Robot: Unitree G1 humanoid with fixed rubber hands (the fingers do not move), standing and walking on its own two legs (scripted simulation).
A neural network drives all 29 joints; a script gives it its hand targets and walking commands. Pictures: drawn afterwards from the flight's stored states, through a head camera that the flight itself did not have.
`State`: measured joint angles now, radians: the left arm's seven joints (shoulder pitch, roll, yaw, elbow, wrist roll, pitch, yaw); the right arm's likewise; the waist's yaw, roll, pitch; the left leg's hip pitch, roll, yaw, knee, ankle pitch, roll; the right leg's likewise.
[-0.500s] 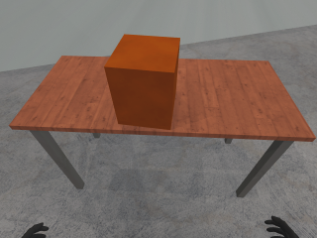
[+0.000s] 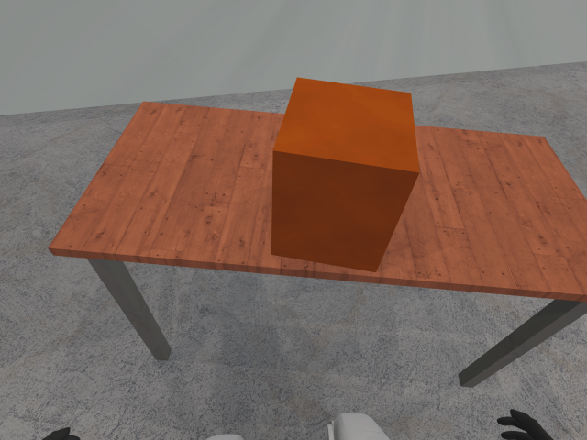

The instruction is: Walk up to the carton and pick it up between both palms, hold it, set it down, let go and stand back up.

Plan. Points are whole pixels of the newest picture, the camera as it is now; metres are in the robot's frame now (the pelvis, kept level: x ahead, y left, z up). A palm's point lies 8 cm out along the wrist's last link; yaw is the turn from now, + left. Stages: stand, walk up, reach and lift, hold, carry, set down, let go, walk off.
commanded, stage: walk up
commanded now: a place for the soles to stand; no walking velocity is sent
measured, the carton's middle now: (337, 177) +0.52 -0.08 +0.04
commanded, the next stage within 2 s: none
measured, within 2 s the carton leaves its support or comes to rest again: neither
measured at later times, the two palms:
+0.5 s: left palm (58, 398) +0.18 +0.31 -0.05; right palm (518, 419) +0.16 -0.34 -0.10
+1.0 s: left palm (73, 372) +0.22 +0.31 -0.07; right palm (508, 384) +0.21 -0.33 -0.08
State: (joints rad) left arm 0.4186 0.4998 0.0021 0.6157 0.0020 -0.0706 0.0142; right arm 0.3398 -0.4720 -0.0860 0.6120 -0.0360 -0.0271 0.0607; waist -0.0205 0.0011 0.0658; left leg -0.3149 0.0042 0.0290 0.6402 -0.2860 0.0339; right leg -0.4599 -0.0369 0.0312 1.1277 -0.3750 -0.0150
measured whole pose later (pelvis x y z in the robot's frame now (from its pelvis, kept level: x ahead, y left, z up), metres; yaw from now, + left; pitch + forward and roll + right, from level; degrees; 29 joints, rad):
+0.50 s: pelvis +0.09 -0.02 -0.01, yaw -2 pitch -1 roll +1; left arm 0.40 0.48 0.00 0.62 0.01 -0.08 0.02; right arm 0.33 -0.46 -0.07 0.61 -0.03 0.01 0.03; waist -0.02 0.05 0.08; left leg -0.35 0.01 -0.02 0.77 -0.51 0.04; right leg -0.41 -0.04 0.02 0.66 -0.23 0.00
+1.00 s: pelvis +0.10 +0.00 -0.01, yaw -3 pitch -1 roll +0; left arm 0.34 0.46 0.00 0.62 0.01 -0.05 0.02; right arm 0.26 -0.46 -0.07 0.62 -0.02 -0.01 0.01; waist -0.02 0.02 0.03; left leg -0.33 0.01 -0.01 0.72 -0.37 -0.01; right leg -0.39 -0.04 0.04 0.71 -0.31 0.02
